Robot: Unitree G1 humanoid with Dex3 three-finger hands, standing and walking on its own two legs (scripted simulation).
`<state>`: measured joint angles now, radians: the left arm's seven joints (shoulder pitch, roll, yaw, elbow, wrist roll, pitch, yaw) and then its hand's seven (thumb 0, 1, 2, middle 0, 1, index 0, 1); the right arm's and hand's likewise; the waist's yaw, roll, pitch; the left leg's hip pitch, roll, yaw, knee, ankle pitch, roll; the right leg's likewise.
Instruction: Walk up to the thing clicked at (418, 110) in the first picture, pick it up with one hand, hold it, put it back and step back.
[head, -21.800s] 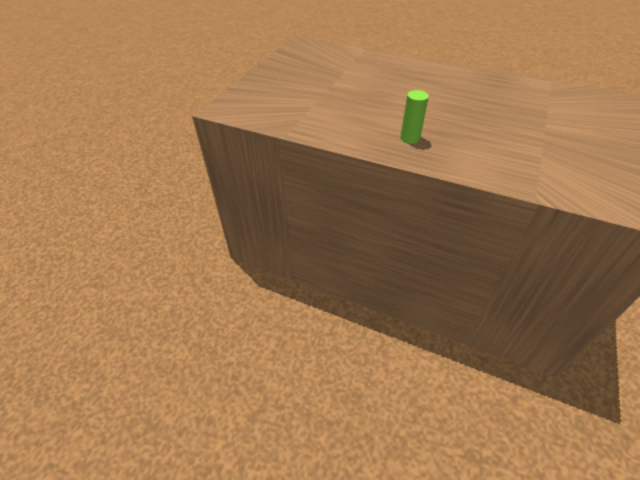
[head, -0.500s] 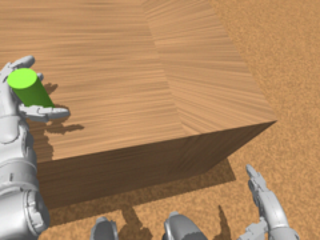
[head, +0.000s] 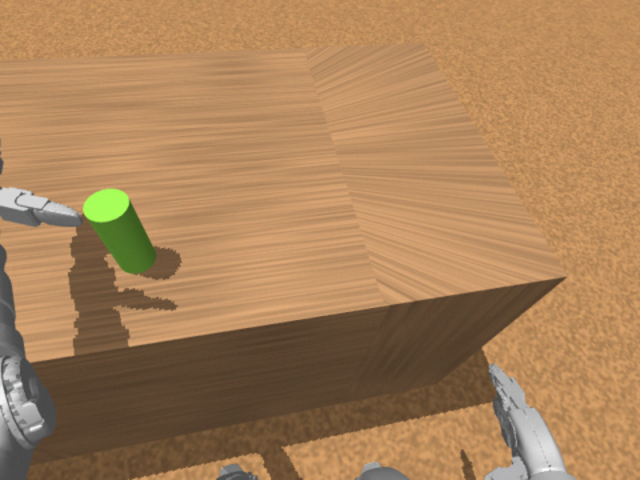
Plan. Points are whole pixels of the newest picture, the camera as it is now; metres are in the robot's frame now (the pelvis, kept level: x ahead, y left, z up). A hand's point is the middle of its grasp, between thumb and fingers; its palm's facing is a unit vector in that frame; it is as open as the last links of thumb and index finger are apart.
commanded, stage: sink last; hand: left
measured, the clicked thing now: (123, 234) +0.48 +0.22 +0.00
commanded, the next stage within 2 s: home in 1.24 s
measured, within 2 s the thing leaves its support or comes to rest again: neither
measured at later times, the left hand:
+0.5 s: hand out of the picture +0.38 +0.34 +0.09, palm faces +0.38 -0.85 -0.37, open 17.5 cm
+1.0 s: hand out of the picture +0.17 +0.23 +0.09, palm faces +0.34 -0.87 -0.36, open 17.4 cm
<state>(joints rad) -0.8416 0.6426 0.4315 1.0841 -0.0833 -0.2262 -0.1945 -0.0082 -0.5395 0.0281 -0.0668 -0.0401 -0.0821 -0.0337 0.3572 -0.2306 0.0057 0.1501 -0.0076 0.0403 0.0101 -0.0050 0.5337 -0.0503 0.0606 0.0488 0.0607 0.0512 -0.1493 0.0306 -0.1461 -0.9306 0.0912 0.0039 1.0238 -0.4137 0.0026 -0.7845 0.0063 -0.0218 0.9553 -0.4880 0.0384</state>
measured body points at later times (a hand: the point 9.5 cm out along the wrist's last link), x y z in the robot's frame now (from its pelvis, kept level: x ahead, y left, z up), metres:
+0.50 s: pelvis +0.02 +0.00 +0.04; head +0.06 +0.02 +0.48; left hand +0.35 +0.38 +0.11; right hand +0.18 -0.25 -0.01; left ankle +0.04 +0.11 -0.67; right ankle -0.02 -0.15 -0.67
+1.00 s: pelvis +0.01 -0.02 +0.04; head +0.01 -0.04 +0.49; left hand +0.15 +0.28 +0.12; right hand +0.19 -0.27 -0.02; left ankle +0.04 +0.11 -0.67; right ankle -0.02 -0.15 -0.67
